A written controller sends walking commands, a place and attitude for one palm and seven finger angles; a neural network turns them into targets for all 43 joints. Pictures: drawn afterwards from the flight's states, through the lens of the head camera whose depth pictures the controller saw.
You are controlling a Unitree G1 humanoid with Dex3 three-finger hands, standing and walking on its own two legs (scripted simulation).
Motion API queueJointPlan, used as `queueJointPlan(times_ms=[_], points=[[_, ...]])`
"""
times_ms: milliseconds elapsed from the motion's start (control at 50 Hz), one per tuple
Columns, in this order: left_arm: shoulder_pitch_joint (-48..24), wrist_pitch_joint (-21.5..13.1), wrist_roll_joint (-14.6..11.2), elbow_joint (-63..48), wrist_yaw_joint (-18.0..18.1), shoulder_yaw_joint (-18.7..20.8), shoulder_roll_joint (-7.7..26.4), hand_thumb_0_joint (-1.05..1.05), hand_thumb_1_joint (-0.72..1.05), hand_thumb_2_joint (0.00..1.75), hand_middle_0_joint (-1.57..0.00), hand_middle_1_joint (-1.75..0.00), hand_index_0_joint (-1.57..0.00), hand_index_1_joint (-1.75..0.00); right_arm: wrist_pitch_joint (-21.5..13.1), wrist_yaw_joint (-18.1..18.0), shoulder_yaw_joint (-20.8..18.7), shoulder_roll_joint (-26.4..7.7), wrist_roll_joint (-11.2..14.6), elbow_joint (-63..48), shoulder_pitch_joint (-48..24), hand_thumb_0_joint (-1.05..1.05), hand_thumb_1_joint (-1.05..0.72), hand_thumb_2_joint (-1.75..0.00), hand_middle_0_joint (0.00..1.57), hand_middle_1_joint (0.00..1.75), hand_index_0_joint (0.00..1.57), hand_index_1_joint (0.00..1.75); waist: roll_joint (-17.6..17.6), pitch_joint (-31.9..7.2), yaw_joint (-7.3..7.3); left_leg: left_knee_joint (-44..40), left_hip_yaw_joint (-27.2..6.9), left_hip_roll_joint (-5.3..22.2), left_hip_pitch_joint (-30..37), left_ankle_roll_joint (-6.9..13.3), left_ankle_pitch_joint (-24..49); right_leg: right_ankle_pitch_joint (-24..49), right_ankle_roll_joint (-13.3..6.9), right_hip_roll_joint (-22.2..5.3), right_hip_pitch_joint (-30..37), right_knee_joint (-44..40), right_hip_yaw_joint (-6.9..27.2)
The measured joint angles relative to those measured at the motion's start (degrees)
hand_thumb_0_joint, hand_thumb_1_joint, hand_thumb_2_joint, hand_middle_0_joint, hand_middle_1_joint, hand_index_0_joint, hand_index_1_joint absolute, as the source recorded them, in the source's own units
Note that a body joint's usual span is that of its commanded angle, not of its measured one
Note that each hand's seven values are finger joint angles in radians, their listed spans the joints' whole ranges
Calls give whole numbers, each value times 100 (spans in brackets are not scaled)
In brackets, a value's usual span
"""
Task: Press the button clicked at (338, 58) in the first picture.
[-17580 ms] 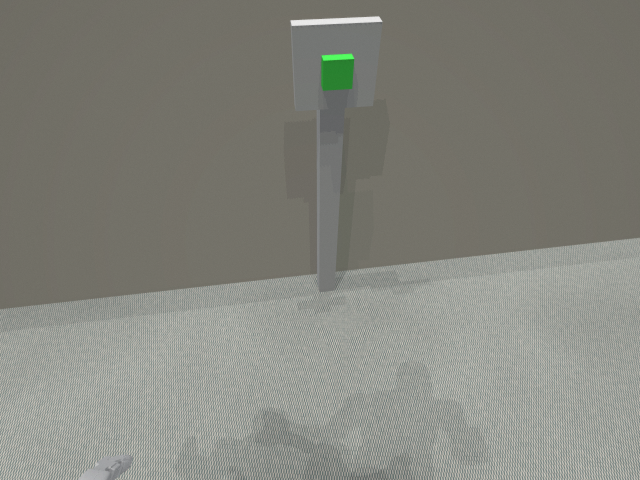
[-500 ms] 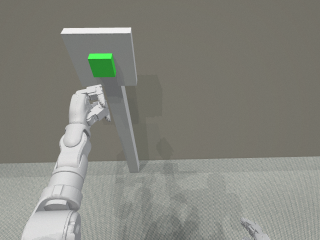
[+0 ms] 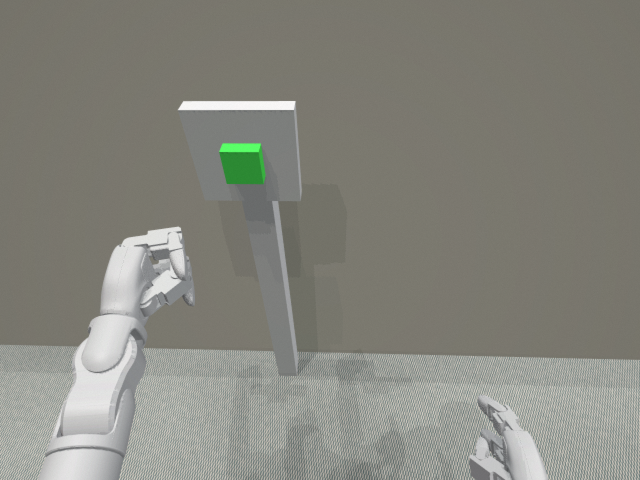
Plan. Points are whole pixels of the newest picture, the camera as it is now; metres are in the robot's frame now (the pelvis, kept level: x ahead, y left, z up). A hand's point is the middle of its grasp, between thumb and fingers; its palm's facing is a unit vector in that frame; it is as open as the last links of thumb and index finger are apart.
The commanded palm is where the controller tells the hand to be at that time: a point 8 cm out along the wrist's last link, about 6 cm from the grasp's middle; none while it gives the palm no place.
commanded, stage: draw the hand back to the body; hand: left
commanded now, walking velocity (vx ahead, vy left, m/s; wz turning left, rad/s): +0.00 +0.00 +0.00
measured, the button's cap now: (243, 162) +0.57 +0.18 +0.11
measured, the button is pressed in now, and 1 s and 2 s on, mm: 0 0 0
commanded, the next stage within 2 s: step back with the hand held close in 0.90 s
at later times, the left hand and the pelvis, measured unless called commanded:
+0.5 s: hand (98, 320) +0.22 +0.24 +0.16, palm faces +0.36 -0.87 -0.34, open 3.1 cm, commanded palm +0.17 +0.28 +0.18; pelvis +0.02 +0.01 +0.01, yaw +0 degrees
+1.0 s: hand (66, 343) +0.19 +0.25 +0.17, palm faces +0.42 -0.83 -0.37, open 3.1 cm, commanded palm +0.14 +0.29 +0.18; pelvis +0.01 +0.01 +0.01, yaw +0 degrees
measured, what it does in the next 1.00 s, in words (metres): stands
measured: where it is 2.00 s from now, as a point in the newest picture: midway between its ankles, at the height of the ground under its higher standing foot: outside the picture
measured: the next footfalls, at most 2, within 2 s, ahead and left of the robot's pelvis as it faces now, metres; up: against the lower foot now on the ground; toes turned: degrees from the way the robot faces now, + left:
right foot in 2.00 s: -0.13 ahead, -0.09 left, +0.00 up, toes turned +4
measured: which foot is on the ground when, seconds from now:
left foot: down 0.00-1.00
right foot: down 0.00-1.00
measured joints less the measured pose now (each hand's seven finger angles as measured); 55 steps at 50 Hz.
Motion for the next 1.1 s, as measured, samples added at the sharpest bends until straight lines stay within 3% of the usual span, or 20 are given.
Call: queueJointPlan(times_ms=[100, 240, 640, 840, 1040, 1100], points=[[782, 0, 381, -835, 542, -119, 74, 2, 90, 90, -130, -150, -130, -150, 31, -36, 49, 98, -106, -14, -132, 1, -91, -90, 20, 30, 21, 30, -35, 151, 60, -483, 37, -12, 458, 18, 191, 201, 6, 4, 450, -486, 24], [1603, 48, 603, -1652, 874, 14, 145, 2, 90, 90, -130, -150, -130, -150, 110, -33, 65, 135, -229, 106, -95, 1, -90, -90, 20, 30, 21, 30, 2, 292, 201, -900, 34, -36, 926, 38, 315, 368, 35, -5, 966, -988, 9], [3354, -2, 676, -3292, 1009, 757, 369, 2, 89, 90, -130, -150, -130, -150, 108, 60, -85, 160, -321, 138, 45, 1, -90, -90, 20, 30, 21, 30, 117, 225, 282, -1008, 77, -36, 1221, 63, 231, 363, 78, -2, 1299, -1215, 45], [3300, -21, 734, -3287, 1081, 707, 227, 2, 89, 90, -131, -150, -131, -150, -23, -6, -113, 142, -332, 188, -2, 1, -90, -90, 20, 30, 21, 30, 99, 317, 342, -986, 24, -38, 1185, 57, 289, 399, 63, -3, 1282, -1189, -6], [3289, -103, 721, -3312, 1090, 748, 312, 2, 89, 90, -131, -150, -131, -150, -104, -20, -94, 206, -332, 221, 45, 1, -90, -90, 20, 30, 21, 30, 87, 326, 271, -989, 44, 15, 1216, 25, 315, 453, 31, 50, 1313, -1223, 17], [3336, -254, 720, -3273, 1076, 935, 348, 2, 89, 90, -131, -150, -131, -150, 53, 30, -70, 161, -311, 119, 32, 1, -90, -90, 20, 30, 21, 30, 123, 209, 164, -888, 20, 52, 933, 35, 314, 525, 37, 87, 1108, -1277, -4]])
